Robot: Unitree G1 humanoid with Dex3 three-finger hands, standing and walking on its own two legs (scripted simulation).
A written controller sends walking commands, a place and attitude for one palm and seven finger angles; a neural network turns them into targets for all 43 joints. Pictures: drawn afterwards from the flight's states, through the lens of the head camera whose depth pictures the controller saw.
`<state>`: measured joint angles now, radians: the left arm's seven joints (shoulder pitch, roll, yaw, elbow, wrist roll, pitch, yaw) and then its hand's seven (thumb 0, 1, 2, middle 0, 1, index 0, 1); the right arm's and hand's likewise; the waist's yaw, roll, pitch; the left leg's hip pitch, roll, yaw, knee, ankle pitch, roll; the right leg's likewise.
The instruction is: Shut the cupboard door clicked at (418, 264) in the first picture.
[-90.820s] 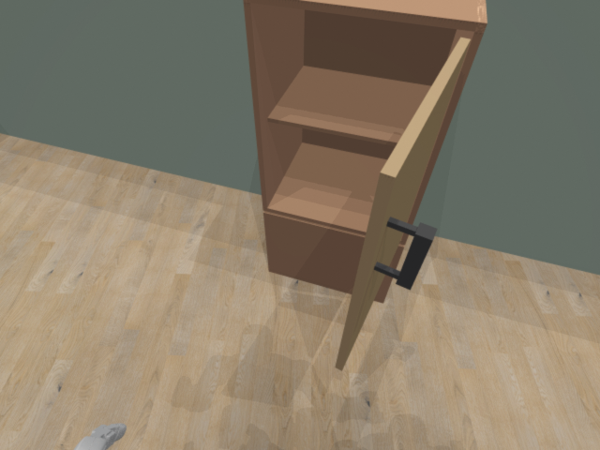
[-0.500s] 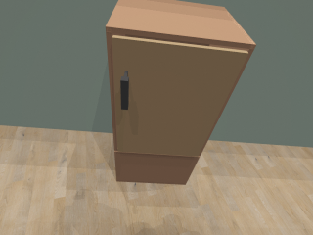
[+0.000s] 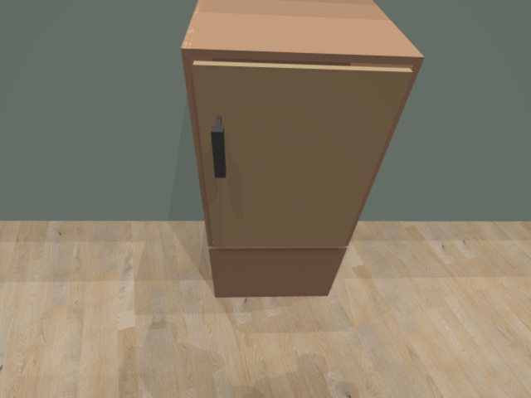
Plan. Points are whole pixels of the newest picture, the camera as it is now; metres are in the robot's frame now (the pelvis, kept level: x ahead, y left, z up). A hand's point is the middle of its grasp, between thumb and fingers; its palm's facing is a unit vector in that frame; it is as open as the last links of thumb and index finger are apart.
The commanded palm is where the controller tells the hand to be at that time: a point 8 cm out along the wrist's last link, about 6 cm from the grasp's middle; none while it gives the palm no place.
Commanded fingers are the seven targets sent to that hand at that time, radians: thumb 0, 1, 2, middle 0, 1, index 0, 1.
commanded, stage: come to a stop and stand still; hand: left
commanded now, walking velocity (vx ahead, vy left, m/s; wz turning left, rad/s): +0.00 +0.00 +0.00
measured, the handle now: (219, 146) +0.61 +0.13 +0.04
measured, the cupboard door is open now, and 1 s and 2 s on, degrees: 0 0 0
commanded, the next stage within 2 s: look again from close up in 0.78 s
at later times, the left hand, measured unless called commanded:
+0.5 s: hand out of the picture -0.09 +0.19 -0.19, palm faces +0.07 -0.99 -0.13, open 7.4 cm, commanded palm none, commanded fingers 0.00 0.90 0.90 -0.20 -0.30 -0.20 -0.30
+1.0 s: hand out of the picture -0.04 +0.22 -0.17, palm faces +0.00 -0.98 -0.18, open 7.4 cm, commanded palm none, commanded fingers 0.00 0.90 0.90 -0.20 -0.30 -0.20 -0.30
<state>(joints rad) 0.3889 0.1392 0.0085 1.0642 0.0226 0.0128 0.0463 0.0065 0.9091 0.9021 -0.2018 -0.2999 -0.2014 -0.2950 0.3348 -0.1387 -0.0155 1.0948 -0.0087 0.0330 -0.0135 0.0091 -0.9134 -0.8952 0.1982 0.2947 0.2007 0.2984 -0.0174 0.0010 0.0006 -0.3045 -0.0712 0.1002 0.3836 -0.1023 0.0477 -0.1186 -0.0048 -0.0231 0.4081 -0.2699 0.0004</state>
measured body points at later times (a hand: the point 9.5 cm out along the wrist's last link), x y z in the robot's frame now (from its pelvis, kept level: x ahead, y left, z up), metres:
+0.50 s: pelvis -0.04 +0.04 +0.00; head -0.03 +0.07 +0.44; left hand -0.09 +0.25 -0.18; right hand -0.02 -0.19 -0.15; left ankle -0.03 +0.15 -0.74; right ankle -0.05 -0.10 -0.74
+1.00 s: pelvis -0.04 +0.05 +0.00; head -0.03 +0.05 +0.45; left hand -0.04 +0.27 -0.16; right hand -0.06 -0.17 -0.16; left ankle -0.03 +0.15 -0.74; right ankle -0.05 -0.10 -0.74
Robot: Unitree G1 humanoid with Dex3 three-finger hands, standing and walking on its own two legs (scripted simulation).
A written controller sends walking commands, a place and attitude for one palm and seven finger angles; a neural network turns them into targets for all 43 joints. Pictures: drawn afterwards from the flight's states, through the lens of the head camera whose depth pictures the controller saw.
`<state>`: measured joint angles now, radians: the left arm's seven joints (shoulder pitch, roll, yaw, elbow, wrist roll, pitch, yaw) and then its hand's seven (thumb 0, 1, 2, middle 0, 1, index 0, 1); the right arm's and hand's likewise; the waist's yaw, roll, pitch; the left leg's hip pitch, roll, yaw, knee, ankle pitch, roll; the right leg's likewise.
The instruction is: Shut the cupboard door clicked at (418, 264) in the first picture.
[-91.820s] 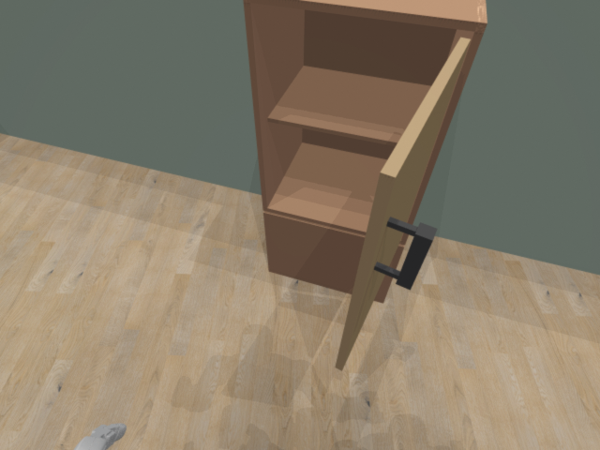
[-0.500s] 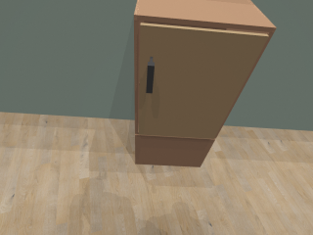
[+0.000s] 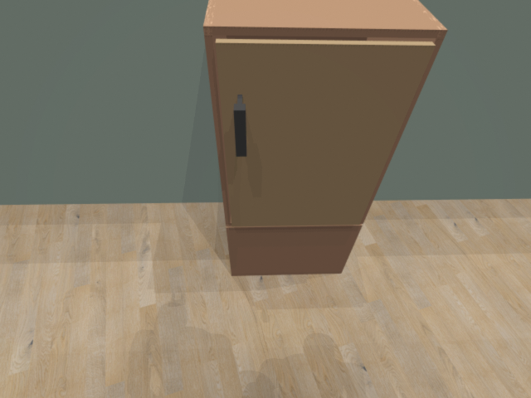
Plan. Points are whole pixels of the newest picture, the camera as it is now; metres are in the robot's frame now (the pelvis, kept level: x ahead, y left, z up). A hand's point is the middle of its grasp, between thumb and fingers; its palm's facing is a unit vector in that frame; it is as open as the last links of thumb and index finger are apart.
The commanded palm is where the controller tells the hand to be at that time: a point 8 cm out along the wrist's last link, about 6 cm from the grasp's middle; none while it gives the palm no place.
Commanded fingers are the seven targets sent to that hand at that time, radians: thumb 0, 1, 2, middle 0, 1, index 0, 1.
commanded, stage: look again from close up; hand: left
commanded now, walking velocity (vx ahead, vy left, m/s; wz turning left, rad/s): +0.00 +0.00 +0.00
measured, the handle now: (240, 125) +0.65 +0.10 +0.04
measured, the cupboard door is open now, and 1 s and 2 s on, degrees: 0 0 0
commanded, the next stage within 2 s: shuffle to correct the standing spot in 0.42 s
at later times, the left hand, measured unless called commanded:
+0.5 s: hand out of the picture +0.00 +0.12 -0.18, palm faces +0.04 -0.99 -0.15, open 7.4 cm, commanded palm none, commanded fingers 0.00 0.90 0.90 -0.20 -0.30 -0.20 -0.30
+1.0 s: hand out of the picture +0.10 +0.13 -0.18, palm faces +0.05 -0.98 -0.17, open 7.4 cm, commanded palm none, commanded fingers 0.00 0.90 0.90 -0.20 -0.30 -0.20 -0.30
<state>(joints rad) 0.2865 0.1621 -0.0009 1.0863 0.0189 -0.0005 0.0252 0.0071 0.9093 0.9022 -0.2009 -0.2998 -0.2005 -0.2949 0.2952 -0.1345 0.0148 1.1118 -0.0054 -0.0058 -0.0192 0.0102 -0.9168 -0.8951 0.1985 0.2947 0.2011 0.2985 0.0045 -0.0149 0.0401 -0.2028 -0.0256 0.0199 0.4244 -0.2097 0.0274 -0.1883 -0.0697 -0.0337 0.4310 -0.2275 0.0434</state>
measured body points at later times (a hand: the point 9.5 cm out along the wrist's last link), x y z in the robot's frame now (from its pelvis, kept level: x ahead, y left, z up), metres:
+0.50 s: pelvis +0.01 -0.03 +0.00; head +0.03 -0.02 +0.45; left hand +0.00 +0.18 -0.16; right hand +0.01 -0.25 -0.16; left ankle +0.01 +0.10 -0.74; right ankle +0.00 -0.15 -0.74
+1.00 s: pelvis +0.10 -0.05 -0.01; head +0.14 -0.04 +0.44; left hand +0.10 +0.18 -0.17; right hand +0.03 -0.25 -0.16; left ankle +0.01 +0.10 -0.74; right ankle +0.09 -0.15 -0.70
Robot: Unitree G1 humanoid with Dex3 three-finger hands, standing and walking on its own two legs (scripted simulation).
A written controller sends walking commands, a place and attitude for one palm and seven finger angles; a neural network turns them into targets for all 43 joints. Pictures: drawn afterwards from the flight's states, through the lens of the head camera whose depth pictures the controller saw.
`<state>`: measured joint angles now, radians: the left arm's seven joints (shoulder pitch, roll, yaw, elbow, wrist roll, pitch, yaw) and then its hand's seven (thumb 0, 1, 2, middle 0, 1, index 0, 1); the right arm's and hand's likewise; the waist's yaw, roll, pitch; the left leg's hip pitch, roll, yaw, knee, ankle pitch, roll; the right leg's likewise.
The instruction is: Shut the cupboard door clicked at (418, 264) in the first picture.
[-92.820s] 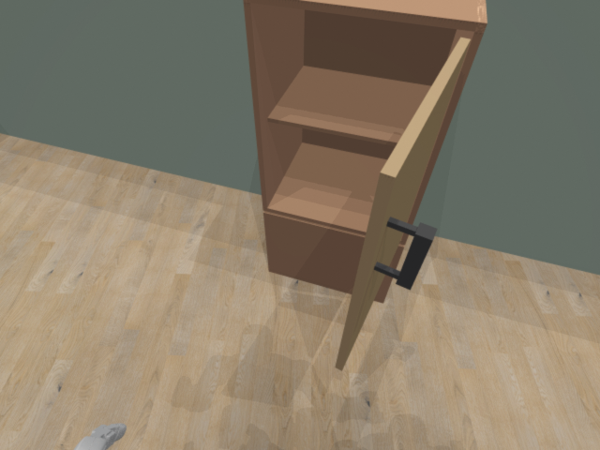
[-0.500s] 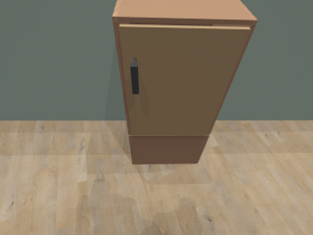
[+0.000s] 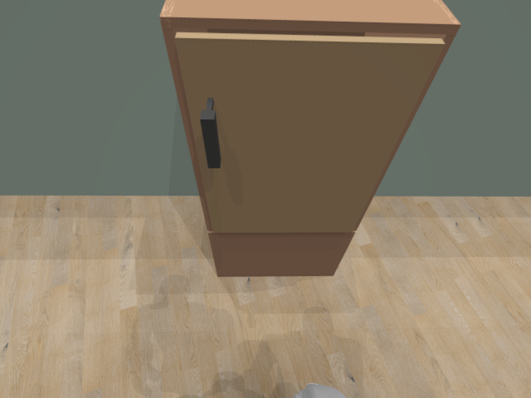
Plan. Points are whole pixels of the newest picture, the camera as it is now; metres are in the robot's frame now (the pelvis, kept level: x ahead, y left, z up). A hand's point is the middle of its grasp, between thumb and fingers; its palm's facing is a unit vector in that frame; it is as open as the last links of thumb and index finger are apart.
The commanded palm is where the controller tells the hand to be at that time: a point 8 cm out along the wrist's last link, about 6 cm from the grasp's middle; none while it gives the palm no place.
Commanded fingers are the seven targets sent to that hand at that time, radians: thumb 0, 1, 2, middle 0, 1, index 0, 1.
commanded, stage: shuffle to correct the standing spot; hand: left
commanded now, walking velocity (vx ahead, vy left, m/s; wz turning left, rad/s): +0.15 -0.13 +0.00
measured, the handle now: (212, 133) +0.56 +0.11 +0.05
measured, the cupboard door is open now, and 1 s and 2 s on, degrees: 0 0 0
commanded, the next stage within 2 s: come to a stop and stand still in 0.20 s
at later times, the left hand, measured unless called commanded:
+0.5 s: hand out of the picture +0.10 +0.10 -0.19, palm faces +0.11 -0.99 -0.13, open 7.3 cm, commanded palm none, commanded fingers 0.00 0.90 0.90 -0.20 -0.30 -0.20 -0.30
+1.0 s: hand out of the picture +0.09 +0.13 -0.18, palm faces +0.11 -0.98 -0.17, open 7.4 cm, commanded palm none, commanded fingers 0.00 0.90 0.90 -0.20 -0.30 -0.20 -0.30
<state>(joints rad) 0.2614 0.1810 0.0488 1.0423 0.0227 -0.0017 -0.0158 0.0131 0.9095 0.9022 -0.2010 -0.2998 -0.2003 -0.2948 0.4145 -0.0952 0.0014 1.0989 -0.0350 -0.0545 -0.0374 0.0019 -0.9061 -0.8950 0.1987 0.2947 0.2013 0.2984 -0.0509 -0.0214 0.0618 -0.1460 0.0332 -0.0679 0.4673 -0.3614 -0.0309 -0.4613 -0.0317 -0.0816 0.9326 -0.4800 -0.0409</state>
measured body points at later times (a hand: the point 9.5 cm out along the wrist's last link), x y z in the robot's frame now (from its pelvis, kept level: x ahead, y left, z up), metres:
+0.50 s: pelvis +0.12 -0.05 +0.00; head +0.13 -0.03 +0.45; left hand +0.09 +0.16 -0.18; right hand +0.25 -0.26 -0.14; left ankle +0.14 +0.04 -0.73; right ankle +0.09 -0.15 -0.73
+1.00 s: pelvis +0.07 -0.05 +0.00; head +0.08 -0.03 +0.45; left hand +0.08 +0.18 -0.17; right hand +0.13 -0.29 -0.15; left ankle +0.08 +0.06 -0.74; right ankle +0.09 -0.16 -0.73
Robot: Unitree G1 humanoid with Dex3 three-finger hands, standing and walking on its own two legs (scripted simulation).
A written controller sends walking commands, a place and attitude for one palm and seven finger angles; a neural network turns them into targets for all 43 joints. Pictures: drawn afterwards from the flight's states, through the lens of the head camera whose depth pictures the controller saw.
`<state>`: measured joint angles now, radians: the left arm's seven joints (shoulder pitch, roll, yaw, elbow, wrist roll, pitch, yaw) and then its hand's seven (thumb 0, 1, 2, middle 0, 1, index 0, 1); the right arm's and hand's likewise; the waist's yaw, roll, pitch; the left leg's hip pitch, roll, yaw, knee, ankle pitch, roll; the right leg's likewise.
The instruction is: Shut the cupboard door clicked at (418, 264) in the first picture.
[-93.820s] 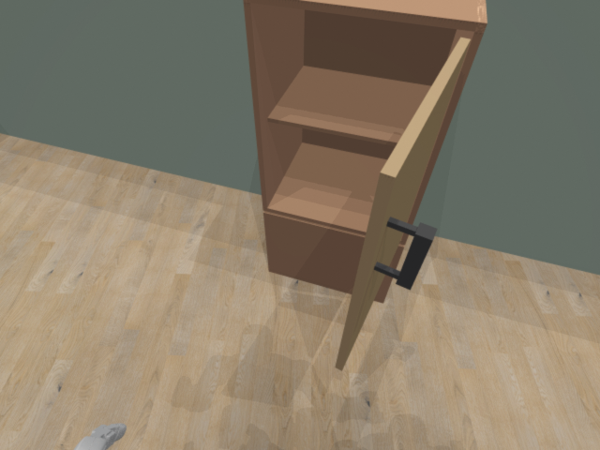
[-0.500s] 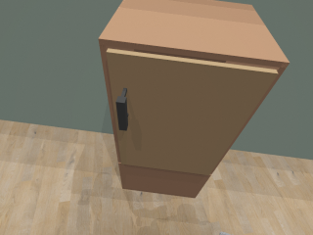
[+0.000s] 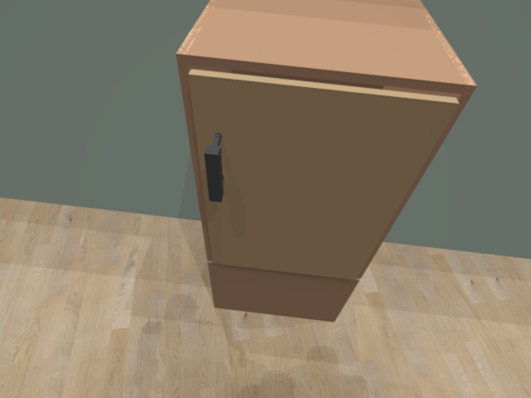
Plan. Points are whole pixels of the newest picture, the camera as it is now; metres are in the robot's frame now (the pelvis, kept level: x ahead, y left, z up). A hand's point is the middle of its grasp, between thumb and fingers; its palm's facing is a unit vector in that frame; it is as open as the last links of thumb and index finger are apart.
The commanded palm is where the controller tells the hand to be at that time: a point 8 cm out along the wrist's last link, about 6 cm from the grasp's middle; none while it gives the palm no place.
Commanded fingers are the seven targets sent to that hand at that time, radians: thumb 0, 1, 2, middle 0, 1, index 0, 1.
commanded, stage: come to a stop and stand still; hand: left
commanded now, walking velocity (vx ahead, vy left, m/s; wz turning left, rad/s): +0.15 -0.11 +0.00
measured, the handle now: (217, 167) +0.50 +0.14 +0.05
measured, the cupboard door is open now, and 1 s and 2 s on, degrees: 0 0 0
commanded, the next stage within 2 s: look again from close up in 1.10 s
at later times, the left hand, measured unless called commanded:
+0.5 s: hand out of the picture -0.03 +0.12 -0.17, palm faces +0.05 -0.99 -0.15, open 7.4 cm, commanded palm none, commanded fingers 0.00 0.90 0.90 -0.20 -0.30 -0.20 -0.30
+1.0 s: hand out of the picture +0.01 +0.15 -0.17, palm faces +0.01 -0.99 -0.16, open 7.4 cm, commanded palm none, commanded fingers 0.00 0.90 0.90 -0.20 -0.30 -0.20 -0.30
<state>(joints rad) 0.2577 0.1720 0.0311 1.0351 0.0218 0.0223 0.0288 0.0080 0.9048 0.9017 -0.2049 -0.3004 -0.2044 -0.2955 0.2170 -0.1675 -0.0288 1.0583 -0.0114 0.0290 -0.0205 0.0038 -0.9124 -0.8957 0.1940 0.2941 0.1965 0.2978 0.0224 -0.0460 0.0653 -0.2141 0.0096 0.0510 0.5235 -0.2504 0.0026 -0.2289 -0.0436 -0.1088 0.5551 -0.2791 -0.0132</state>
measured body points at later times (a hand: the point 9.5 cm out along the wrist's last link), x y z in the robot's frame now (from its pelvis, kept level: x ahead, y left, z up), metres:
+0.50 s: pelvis +0.00 -0.03 +0.01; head +0.02 -0.03 +0.46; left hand -0.03 +0.17 -0.15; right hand -0.02 -0.24 -0.15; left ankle +0.01 +0.11 -0.71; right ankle -0.06 -0.10 -0.73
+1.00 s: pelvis +0.02 -0.01 +0.01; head +0.03 +0.00 +0.46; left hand +0.01 +0.20 -0.16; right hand +0.03 -0.24 -0.15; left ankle +0.03 +0.10 -0.73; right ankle -0.06 -0.10 -0.73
